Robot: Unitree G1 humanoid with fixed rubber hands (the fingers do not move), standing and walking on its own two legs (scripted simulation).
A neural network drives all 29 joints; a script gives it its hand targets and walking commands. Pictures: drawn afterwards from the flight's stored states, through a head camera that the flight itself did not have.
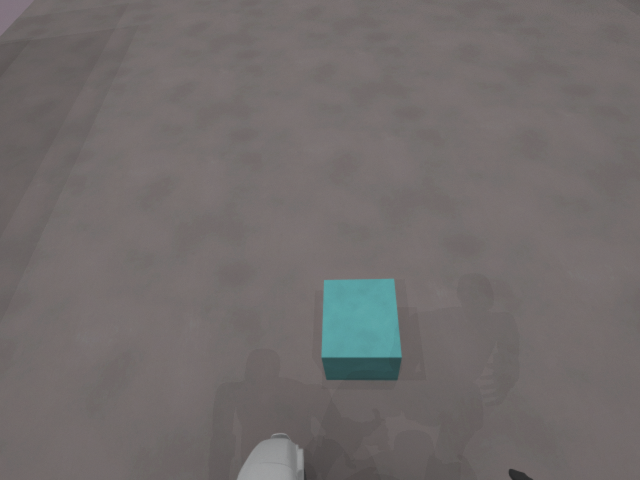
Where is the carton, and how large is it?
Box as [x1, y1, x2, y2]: [321, 279, 401, 379]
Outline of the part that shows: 324,280 321,357 326,379 397,379 401,354 393,279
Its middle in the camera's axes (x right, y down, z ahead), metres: +0.13 +0.30 +1.24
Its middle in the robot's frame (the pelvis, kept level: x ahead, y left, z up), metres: +0.61 +0.02 -0.69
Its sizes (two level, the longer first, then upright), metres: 0.256 0.223 0.189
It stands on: the floor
